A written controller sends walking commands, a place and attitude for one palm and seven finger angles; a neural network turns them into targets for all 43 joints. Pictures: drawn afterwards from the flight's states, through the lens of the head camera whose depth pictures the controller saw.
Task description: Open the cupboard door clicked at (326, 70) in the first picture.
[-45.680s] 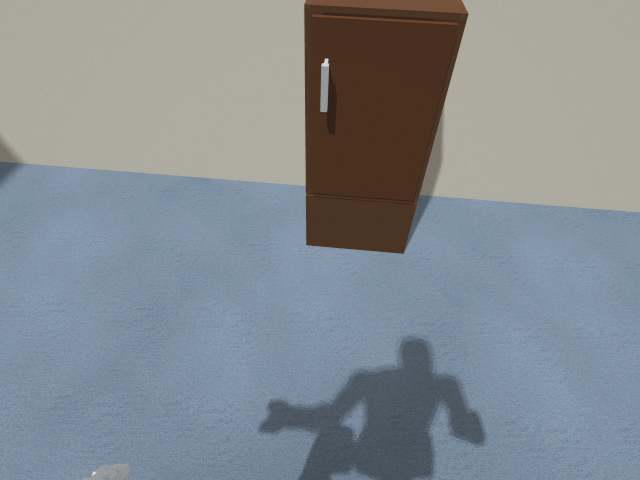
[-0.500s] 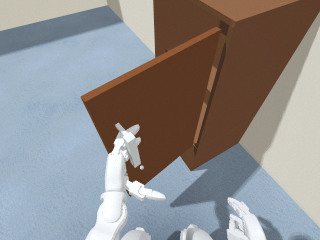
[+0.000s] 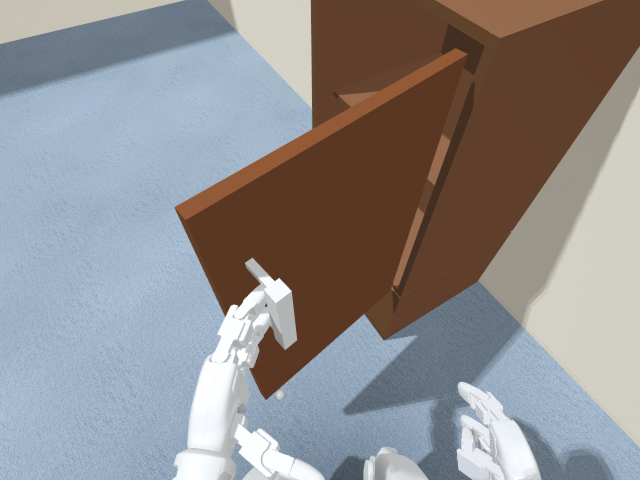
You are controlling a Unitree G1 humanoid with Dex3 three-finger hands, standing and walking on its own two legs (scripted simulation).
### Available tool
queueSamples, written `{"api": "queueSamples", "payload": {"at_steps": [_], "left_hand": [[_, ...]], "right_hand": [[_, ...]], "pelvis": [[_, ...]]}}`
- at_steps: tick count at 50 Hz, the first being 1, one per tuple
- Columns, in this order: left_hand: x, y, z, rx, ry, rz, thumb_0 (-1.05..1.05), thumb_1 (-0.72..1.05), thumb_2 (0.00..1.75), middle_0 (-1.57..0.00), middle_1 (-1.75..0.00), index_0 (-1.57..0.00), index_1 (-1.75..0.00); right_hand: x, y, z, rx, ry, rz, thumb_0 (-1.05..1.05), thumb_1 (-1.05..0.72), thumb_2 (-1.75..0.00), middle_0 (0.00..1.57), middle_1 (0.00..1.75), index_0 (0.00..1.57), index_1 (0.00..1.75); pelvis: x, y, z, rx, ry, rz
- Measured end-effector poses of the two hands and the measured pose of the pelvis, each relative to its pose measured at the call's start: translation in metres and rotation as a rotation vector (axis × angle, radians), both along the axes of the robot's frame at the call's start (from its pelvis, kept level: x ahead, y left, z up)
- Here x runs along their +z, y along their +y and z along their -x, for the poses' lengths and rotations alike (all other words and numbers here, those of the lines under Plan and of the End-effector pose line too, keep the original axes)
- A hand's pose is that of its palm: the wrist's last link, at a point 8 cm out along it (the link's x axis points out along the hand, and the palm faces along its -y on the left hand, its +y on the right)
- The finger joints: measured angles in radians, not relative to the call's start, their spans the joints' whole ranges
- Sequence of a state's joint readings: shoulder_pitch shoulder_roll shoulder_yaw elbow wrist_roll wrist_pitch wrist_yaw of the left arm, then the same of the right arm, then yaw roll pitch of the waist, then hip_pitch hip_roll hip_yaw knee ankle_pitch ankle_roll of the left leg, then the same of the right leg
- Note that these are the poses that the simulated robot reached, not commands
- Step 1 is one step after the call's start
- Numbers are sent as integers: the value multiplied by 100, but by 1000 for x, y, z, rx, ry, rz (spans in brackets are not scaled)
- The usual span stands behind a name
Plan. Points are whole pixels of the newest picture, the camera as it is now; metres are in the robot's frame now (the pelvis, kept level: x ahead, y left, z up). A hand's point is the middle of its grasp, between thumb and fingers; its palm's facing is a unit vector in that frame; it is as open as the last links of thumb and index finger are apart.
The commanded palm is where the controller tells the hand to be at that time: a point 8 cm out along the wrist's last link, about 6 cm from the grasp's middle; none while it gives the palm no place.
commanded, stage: slide the hand sideways off the handle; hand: left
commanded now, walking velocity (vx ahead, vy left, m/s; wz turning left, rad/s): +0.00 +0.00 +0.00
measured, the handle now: (271, 305) +0.31 +0.08 +0.06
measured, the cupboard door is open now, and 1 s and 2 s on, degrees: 100 100 100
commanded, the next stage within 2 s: draw the hand back to the body in 0.58 s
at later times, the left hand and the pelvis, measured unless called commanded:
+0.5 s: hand (229, 452) +0.16 +0.10 +0.05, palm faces -0.02 -1.00 -0.01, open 16.3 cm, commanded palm +0.12 +0.16 +0.05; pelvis -0.02 -0.02 -0.01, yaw +1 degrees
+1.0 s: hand (185, 437) +0.16 +0.13 +0.10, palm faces -0.02 -1.00 -0.06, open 16.3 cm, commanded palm +0.13 +0.19 +0.11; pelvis -0.01 -0.02 +0.01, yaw +1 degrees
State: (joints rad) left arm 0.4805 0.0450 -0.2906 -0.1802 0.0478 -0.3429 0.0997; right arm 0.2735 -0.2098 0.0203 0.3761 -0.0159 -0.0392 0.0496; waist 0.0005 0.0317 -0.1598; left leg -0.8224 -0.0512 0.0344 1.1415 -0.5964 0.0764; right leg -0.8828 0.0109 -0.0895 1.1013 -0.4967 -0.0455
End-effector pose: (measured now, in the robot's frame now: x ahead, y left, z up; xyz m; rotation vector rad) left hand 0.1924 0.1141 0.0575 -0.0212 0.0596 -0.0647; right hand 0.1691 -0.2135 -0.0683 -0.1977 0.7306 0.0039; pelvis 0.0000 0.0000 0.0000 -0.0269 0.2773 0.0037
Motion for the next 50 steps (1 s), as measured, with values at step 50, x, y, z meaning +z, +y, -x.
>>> {"api": "queueSamples", "payload": {"at_steps": [50], "left_hand": [[49, 70, 50, 40, -16, -84, -1, -49, 30, -15, -30, -15, -30]], "right_hand": [[24, -27, 16, -87, -107, 7, 2, -91, -90, 21, 30, 21, 30]], "pelvis": [[13, -21, 14, 17, -78, 8]]}}
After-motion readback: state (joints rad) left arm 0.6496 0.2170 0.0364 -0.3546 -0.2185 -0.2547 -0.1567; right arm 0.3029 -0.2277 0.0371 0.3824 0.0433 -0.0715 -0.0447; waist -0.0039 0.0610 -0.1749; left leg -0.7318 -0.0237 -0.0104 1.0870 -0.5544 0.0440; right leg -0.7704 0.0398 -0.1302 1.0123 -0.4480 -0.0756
